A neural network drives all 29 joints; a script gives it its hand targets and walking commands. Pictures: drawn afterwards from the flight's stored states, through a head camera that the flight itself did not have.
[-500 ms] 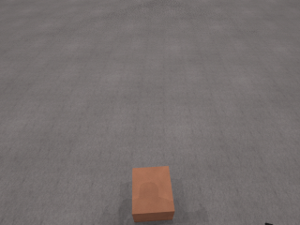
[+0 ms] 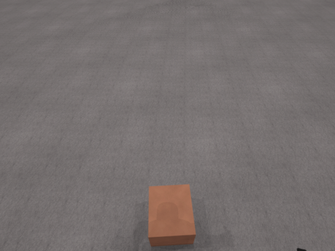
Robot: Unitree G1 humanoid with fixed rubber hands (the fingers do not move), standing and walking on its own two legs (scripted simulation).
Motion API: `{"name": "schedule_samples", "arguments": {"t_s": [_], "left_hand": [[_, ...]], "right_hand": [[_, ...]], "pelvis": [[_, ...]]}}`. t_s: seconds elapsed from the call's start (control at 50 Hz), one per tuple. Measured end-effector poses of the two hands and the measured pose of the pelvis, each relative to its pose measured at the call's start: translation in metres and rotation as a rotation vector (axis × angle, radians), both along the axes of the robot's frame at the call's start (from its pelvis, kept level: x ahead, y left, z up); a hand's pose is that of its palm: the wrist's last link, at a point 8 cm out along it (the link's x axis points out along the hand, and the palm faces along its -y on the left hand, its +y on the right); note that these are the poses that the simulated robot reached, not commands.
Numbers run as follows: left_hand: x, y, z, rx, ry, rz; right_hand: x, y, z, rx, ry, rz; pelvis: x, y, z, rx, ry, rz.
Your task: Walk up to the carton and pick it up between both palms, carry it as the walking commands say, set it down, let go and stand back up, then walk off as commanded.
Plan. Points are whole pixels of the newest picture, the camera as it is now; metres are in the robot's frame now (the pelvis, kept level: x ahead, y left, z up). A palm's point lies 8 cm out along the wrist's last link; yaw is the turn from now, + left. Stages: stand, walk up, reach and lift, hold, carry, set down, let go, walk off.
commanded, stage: walk off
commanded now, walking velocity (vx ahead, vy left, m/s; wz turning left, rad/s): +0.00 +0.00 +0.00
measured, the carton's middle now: (170, 214) +0.46 +0.03 -0.69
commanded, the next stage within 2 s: none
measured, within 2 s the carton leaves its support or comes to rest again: rests again in 1.74 s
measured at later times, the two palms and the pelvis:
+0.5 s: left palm out of the picture -0.02 +0.33 -0.16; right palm (251, 221) +0.24 -0.20 -0.12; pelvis +0.08 +0.05 -0.02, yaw +13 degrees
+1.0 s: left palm (40, 174) +0.38 +0.44 -0.10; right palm (214, 173) +0.40 -0.12 -0.14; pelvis +0.31 +0.14 -0.02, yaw +32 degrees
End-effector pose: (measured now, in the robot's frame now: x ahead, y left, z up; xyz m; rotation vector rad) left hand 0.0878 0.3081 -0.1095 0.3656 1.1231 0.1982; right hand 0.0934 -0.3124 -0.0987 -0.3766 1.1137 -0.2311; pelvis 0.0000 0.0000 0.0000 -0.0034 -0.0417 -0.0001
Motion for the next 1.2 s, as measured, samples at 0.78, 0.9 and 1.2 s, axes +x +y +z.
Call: {"name": "schedule_samples", "arguments": {"t_s": [0.78,0.9,1.2], "left_hand": [[0.128,0.101,-0.008,-0.128,-0.175,0.313],[0.227,0.120,0.005,-0.119,-0.280,0.304],[0.193,0.116,-0.003,-0.065,-0.075,0.731]], "right_hand": [[0.203,0.191,-0.020,0.087,0.150,0.303],[0.243,0.193,-0.022,0.064,0.233,0.294],[0.556,0.339,-0.024,0.145,0.040,0.710]], "pelvis": [[0.188,0.125,-0.004,-0.015,0.051,0.400],[0.251,0.135,-0.005,-0.020,0.074,0.475],[0.408,0.185,-0.005,-0.021,0.047,0.713]]}}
